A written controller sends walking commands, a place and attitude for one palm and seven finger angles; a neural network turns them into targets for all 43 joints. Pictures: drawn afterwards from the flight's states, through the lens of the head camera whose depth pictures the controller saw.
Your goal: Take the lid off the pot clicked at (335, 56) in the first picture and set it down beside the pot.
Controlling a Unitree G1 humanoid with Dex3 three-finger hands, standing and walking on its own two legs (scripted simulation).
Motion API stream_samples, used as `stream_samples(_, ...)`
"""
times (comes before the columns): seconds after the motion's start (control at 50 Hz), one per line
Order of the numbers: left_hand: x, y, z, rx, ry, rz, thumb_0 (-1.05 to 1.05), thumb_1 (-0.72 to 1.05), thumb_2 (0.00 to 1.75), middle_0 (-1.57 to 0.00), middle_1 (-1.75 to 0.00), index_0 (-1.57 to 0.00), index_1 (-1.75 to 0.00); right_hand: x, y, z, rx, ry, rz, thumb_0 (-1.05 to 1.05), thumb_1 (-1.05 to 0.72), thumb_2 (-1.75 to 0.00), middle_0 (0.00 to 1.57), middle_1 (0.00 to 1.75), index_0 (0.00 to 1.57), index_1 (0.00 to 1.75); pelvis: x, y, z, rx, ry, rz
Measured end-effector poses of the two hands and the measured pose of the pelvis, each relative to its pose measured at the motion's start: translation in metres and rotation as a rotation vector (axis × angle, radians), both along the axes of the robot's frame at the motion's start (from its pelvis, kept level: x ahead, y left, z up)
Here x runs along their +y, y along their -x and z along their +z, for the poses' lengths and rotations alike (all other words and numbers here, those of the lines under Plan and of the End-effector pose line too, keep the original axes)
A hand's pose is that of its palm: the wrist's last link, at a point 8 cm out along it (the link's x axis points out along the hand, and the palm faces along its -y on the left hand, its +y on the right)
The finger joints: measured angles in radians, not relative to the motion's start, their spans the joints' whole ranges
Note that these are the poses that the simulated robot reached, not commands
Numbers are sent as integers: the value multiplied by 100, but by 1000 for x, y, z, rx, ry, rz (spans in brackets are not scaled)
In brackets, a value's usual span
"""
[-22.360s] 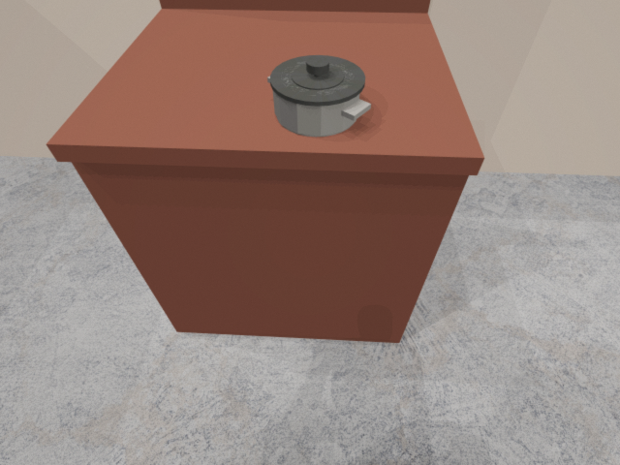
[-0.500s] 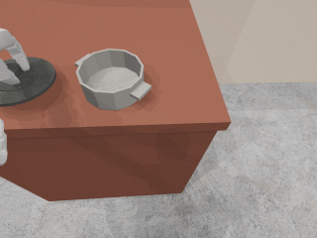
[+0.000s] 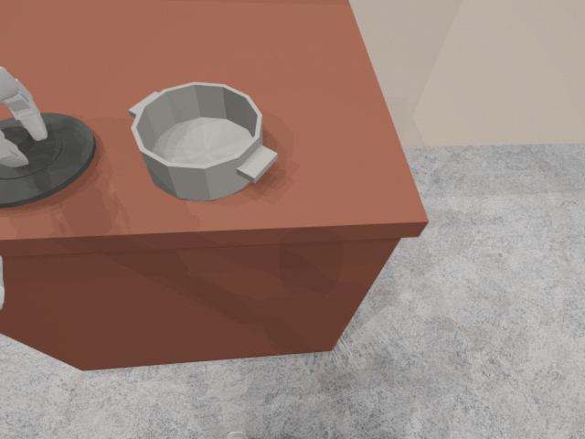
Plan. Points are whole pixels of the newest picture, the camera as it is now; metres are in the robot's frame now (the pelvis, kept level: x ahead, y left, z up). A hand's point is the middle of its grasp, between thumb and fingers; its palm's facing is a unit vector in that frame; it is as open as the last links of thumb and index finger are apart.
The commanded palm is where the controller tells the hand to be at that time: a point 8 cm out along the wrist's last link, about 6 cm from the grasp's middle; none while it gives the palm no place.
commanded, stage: open the fingers wide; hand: left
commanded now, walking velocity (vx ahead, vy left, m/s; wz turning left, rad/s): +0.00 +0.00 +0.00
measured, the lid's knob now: (13, 141) +0.49 +0.34 +0.12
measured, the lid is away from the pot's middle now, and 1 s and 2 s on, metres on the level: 0.24 0.23 0.23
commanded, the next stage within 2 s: raise the empty hand in 1.20 s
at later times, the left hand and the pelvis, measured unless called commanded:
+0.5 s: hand out of the picture +0.45 +0.33 +0.14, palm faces -0.38 -0.09 -0.92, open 7.2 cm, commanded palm +0.48 +0.32 +0.20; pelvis -0.01 +0.00 +0.00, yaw +0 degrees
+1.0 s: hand (2, 145) +0.46 +0.33 +0.14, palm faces -0.39 -0.09 -0.92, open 10.2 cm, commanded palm +0.48 +0.32 +0.20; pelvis -0.01 +0.01 +0.00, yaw +0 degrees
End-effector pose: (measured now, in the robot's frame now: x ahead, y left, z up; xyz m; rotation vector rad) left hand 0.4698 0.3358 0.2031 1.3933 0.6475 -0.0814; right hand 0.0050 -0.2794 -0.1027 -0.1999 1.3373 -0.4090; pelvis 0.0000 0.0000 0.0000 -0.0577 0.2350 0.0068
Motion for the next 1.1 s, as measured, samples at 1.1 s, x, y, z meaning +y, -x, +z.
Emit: stream_samples(1.1,-3,5,-9,-67,-49,-147,0,-7,87,-49,-67,-48,-67,12,5,-4,44,-12,-8,1,-90,-90,20,30,20,30,8,6,-4,5,8,-1)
